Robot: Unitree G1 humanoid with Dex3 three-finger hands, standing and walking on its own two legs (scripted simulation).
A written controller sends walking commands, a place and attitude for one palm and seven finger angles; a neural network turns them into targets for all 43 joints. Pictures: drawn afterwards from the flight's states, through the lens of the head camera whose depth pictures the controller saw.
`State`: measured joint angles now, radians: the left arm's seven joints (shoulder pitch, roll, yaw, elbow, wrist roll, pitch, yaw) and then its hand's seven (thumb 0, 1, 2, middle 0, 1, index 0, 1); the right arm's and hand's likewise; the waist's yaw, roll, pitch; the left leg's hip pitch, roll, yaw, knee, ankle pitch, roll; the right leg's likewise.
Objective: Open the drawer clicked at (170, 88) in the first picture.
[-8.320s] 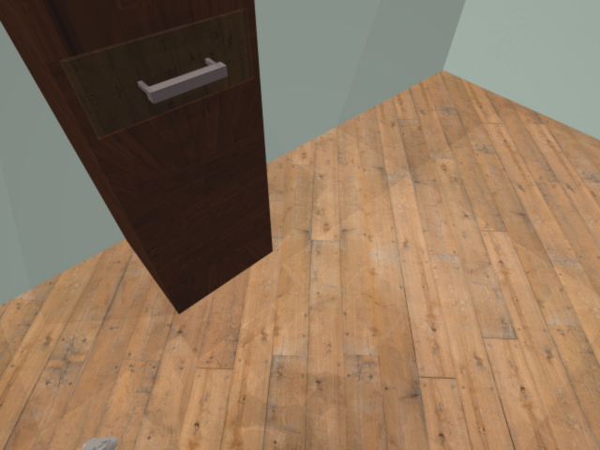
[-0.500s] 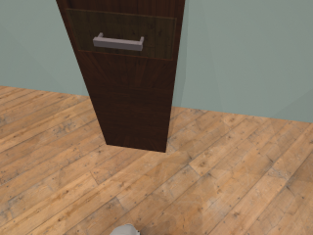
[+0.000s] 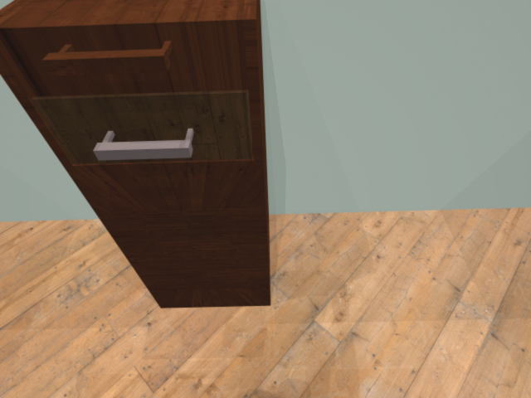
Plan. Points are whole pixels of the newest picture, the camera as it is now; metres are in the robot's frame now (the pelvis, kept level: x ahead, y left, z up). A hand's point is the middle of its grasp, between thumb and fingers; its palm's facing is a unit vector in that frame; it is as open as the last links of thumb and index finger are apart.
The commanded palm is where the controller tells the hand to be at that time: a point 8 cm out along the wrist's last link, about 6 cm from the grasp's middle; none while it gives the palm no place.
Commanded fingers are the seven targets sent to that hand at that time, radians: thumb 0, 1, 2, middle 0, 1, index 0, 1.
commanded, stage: come to a stop and stand still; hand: left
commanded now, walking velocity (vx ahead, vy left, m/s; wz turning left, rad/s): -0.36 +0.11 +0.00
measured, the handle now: (147, 142) +0.54 +0.25 +0.09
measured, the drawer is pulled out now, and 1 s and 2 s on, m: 0.00 0.00 0.00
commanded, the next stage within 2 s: look again from close up in 0.88 s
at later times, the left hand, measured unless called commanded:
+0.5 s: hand out of the picture +0.04 +0.27 -0.16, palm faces +0.05 -0.96 -0.27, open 7.4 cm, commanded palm none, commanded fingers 0.00 0.90 0.90 -0.20 -0.30 -0.20 -0.30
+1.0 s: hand out of the picture -0.01 +0.25 -0.16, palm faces +0.01 -0.98 -0.19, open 7.4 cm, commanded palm none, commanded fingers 0.00 0.90 0.90 -0.20 -0.30 -0.20 -0.30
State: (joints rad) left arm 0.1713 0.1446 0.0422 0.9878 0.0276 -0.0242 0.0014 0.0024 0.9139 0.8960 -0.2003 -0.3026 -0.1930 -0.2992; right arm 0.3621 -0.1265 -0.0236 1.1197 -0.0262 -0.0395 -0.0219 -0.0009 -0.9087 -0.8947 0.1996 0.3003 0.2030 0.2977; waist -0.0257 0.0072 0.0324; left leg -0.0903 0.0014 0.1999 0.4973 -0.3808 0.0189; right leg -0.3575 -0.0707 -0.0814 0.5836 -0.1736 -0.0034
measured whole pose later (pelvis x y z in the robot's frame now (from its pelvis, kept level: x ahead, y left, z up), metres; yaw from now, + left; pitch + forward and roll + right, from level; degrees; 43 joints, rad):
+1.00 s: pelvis -0.01 +0.09 +0.01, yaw +0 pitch -1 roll +1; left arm 0.31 0.14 -0.01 1.08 0.02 0.00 0.02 0.01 0.91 0.90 -0.20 -0.30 -0.20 -0.30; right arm 0.34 -0.19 0.01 1.08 -0.02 0.00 -0.02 0.00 -0.91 -0.89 0.20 0.30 0.20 0.30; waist 0.00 0.02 0.02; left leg -0.17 -0.06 0.12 0.41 -0.23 0.08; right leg -0.26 -0.05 0.01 0.47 -0.19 0.02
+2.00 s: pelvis +0.01 +0.04 -0.02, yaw -2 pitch +8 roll +3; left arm 0.46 0.29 -0.09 -0.05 1.03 -0.06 0.38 0.01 0.67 0.79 -0.22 -0.46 -0.21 -0.46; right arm 0.05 -0.28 -0.04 0.52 -0.05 0.02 0.06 0.01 -0.91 -0.90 0.20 0.30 0.20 0.30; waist 0.08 -0.01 -0.11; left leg -0.43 0.01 0.13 0.69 -0.38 0.00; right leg -0.55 0.01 0.02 0.77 -0.36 -0.05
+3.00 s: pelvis +0.00 +0.07 +0.02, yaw +3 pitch -2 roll +0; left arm -0.18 0.56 -0.03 -0.09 0.87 0.09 -0.11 0.00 -0.45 0.32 -0.32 -1.18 -0.31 -1.17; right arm 0.05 -0.23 0.04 0.61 0.02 0.13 0.01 0.01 -0.90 -0.89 0.20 0.30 0.20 0.30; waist 0.11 0.09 0.02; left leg -0.12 -0.04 0.05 0.39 -0.23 0.05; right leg -0.17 -0.03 -0.05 0.41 -0.20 0.01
